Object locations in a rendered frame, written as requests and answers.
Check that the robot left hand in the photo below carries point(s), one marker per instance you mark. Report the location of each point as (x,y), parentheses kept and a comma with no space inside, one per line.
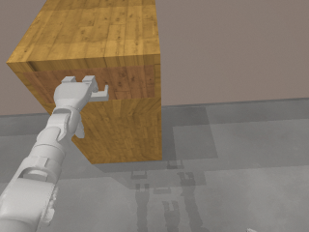
(76,95)

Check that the cabinet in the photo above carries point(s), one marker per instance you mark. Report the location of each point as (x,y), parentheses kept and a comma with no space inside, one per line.
(90,34)

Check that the robot left forearm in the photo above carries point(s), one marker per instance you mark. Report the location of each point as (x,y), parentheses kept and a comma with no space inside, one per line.
(46,157)

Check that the drawer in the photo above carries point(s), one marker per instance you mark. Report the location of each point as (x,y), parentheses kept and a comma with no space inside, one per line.
(125,82)

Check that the handle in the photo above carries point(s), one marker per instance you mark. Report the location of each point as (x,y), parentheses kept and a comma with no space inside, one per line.
(100,96)

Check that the left robot upper arm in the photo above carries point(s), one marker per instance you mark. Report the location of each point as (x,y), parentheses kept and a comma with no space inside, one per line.
(28,206)

